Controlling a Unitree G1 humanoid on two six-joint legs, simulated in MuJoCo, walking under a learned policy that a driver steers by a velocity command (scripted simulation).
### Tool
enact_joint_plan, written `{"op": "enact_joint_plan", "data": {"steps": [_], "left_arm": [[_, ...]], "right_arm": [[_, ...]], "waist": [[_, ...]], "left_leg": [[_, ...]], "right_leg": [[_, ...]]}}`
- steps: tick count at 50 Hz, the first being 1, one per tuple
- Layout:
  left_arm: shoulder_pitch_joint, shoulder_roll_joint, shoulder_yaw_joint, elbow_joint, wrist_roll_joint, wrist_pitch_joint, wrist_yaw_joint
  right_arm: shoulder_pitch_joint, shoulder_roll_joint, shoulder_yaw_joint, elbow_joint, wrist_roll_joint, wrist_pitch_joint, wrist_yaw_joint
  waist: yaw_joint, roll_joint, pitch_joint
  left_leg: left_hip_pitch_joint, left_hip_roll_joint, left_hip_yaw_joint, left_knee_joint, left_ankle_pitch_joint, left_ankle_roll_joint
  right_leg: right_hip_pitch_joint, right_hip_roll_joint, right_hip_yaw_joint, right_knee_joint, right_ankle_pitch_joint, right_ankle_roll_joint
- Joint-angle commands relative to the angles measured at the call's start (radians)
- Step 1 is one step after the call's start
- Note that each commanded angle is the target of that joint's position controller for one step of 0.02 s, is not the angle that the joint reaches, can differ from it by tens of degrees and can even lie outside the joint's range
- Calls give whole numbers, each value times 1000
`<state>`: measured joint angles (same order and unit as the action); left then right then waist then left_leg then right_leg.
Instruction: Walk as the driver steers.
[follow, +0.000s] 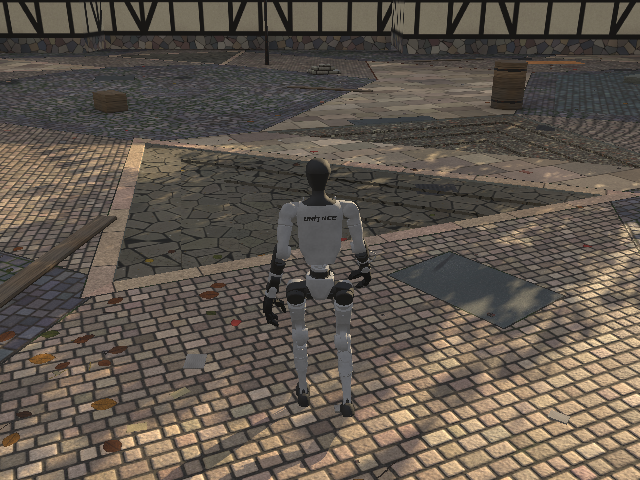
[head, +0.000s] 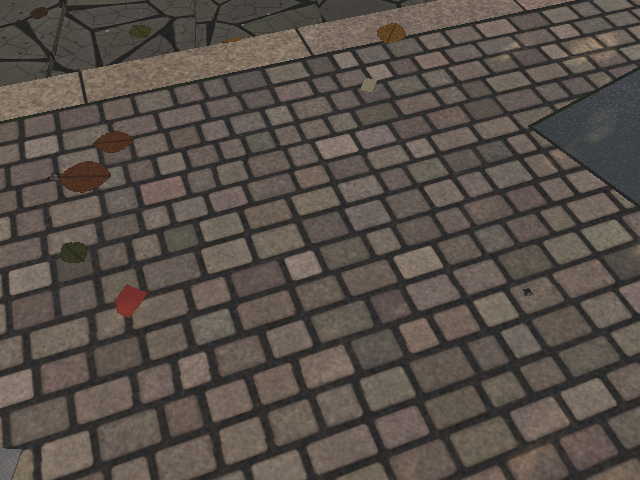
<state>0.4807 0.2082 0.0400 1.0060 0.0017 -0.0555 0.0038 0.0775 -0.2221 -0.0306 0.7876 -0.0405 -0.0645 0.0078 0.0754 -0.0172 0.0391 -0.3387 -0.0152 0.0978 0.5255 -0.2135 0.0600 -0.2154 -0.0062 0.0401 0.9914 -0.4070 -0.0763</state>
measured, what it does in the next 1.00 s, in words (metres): walks ahead, turning right: right foot, then left foot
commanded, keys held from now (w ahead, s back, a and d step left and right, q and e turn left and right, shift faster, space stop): w+e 0.68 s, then w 0.20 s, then w+q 0.12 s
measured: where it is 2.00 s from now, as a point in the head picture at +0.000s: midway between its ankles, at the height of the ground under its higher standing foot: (459, 263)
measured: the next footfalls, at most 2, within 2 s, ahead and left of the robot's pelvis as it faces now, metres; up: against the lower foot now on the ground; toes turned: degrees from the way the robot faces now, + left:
right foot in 0.42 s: +0.37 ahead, -0.11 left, +0.00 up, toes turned -18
left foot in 0.98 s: +0.73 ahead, -0.09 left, +0.00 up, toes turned -25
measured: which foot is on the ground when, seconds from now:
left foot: down 0.00-0.44, up 0.46-0.96, down 0.98-1.00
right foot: up 0.00-0.40, down 0.42-1.00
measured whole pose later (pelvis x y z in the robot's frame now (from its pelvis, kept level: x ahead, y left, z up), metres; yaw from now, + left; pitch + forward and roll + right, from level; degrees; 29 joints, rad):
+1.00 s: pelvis +0.56 -0.11 -0.01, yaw -27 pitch +1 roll +0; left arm 0.43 0.28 0.06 0.94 0.02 -0.06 0.01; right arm 0.07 -0.24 -0.02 0.75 -0.04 -0.06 0.01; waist 0.06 0.00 0.04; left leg -0.46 -0.02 0.06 0.55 -0.11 0.08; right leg 0.02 0.11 0.11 0.59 -0.45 -0.09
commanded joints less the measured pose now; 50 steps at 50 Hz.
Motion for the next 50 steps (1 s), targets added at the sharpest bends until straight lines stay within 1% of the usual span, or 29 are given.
{"op": "enact_joint_plan", "data": {"steps": [1, 2, 5, 8, 10, 12, 15, 18, 19, 20, 21, 22, 23, 24, 25, 26, 27, 28, 29, 32, 36, 40, 43, 44, 46, 47, 48, 49, 50], "left_arm": [[-58, 86, 29, -73, 13, -6, -11], [-50, 80, 31, -68, 25, 8, -19], [-101, 56, 35, -94, 27, 31, -38], [-215, 44, 31, -141, 31, 38, -53], [-304, 35, 22, -179, 28, 34, -62], [-391, 24, 9, -213, 28, 30, -72], [-469, 41, 4, -250, 31, 32, -80], [-418, 75, 15, -246, 36, 35, -68], [-351, 92, 24, -230, 37, 35, -63], [-253, 118, 37, -203, 39, 30, -57], [-108, 161, 60, -157, 48, 23, -44], [-57, 269, 91, -153, 56, 26, -27], [-80, 327, 102, -180, 26, 36, -26], [-102, 294, 95, -172, 11, 45, -18], [-154, 251, 85, -169, 5, 42, -10], [-200, 209, 74, -172, 7, 35, -8], [-230, 187, 67, -175, 0, 27, -4], [-245, 170, 60, -180, -2, 17, -4], [-235, 170, 58, -179, -4, 5, -7], [-182, 205, 65, -169, -3, -7, -10], [-90, 197, 62, -153, -2, -6, -10], [-13, 181, 51, -128, 4, -12, -2], [17, 189, 46, -114, 14, -14, 8], [12, 198, 47, -113, 17, -15, 12], [-38, 220, 48, -117, 21, -21, 17], [-47, 230, 50, -114, 25, -23, 16], [-60, 231, 48, -111, 27, -23, 12], [-57, 200, 37, -128, 25, -28, 10], [67, 116, 23, -142, -10, -29, 0]], "right_arm": [[172, -100, -31, 24, 10, -10, -8], [167, -80, -24, 34, 14, -17, -12], [215, -81, -24, 69, 25, -42, -16], [261, -73, -22, 95, 24, -49, -21], [269, -67, -19, 108, 21, -49, -22], [282, -83, -20, 119, 22, -51, -24], [326, -121, -27, 143, 23, -47, -33], [335, -160, -36, 155, 19, -30, -45], [332, -176, -40, 155, 16, -18, -48], [334, -190, -44, 152, 15, -7, -48], [328, -194, -45, 140, 15, 0, -42], [368, -106, -28, 97, 22, -2, -30], [327, -110, -31, 27, 31, -11, -14], [192, -149, -38, 1, 22, -22, -10], [182, -135, -30, -8, 31, -36, -7], [201, -129, -30, 10, 27, -37, -10], [219, -124, -30, 14, 8, -21, -11], [244, -115, -27, 21, -6, -1, -10], [245, -109, -28, 17, -12, 16, -6], [167, -97, -25, -17, -10, 38, 2], [11, -104, -24, -68, -4, 39, 6], [-95, -94, -13, -100, 2, 30, 17], [-159, -99, -8, -128, 8, 18, 23], [-154, -107, -9, -133, 10, 14, 24], [-52, -132, -19, -105, 13, 8, 19], [42, -153, -30, -74, 17, 5, 10], [193, -168, -41, -25, 17, -2, -1], [355, -215, -55, 8, 1, -8, -14], [434, -337, -88, 22, -15, -5, -13]], "waist": [[-100, 112, -10], [-79, 127, 8], [-56, 114, 18], [-61, 107, 42], [-66, 100, 65], [-79, 94, 78], [-90, 80, 83], [-55, 105, 17], [-24, 114, -26], [13, 115, -85], [80, 67, -160], [55, -106, -255], [22, -188, -336], [40, -31, -212], [0, 2, -100], [-51, 59, -39], [-86, 61, -20], [-107, 48, -35], [-114, 40, -44], [-100, 15, -25], [-37, -24, 4], [11, -38, 9], [29, -48, 26], [18, -54, 30], [-41, -69, 11], [-80, -72, -35], [-153, -40, -111], [-216, 16, -217], [-169, 274, -334]], "left_leg": [[289, 310, -330, -348, -37, 82], [250, 276, -257, -363, 26, 66], [252, 265, -141, -374, 226, 68], [266, 261, -53, -387, 315, 76], [248, 237, 13, -388, 364, 72], [235, 229, 66, -388, 414, 65], [314, 262, 104, -368, 536, 56], [433, 278, 150, -185, 940, 40], [446, 282, 158, -60, 1031, 41], [418, 286, 156, 109, 1002, 41], [296, 265, 168, 358, 817, 20], [-20, 173, 167, 713, 155, -21], [-309, -27, -12, 970, -354, -58], [-422, 46, -133, 952, -240, -46], [-409, 88, -128, 862, -144, -41], [-344, 120, -129, 765, -109, -43], [-278, 135, -133, 709, -105, -57], [-219, 143, -135, 670, -102, -70], [-201, 140, -126, 644, -105, -82], [-243, 138, -103, 528, -19, -111], [-348, 128, -99, 339, 135, -121], [-354, 100, -83, 188, 220, -95], [-328, 70, -65, 99, 204, -61], [-299, 62, -68, 71, 181, -44], [-149, 25, -51, 11, 107, 0], [-32, -12, -35, 0, 61, 21], [139, -31, -22, -58, 81, 49], [372, 113, -184, -65, -4, 97], [634, 379, -709, -141, -80, 262]], "right_leg": [[-365, -77, 27, 153, 107, -19], [-346, -84, 19, 141, 125, -9], [-396, -81, -5, 139, 177, 3], [-493, -91, -27, 92, 273, 15], [-490, -84, -55, -35, 353, 19], [-430, -69, -101, -186, 421, 12], [-377, -45, -156, -312, 409, -22], [-273, 36, -207, -348, 279, -80], [-198, 70, -215, -356, 219, -105], [-76, 99, -202, -392, 184, -132], [137, 97, -149, -472, 178, -170], [406, -170, 221, -496, 85, -261], [537, -349, 738, -667, 120, -395], [468, -313, 608, -714, 143, -346], [324, -291, 484, -732, 221, -308], [204, -236, 394, -744, 341, -260], [121, -190, 321, -752, 435, -238], [74, -159, 272, -759, 490, -226], [54, -140, 252, -761, 540, -227], [22, -100, 222, -787, 522, -212], [109, -90, 236, -799, 504, -171], [215, -100, 220, -774, 603, -143], [279, -132, 229, -749, 682, -139], [292, -147, 234, -738, 716, -132], [292, -156, 193, -682, 892, -97], [298, -146, 168, -583, 1038, -83], [277, -107, 118, -402, 1078, -65], [126, -67, 82, -146, 847, -50], [-213, 123, -12, 251, 238, 14]]}}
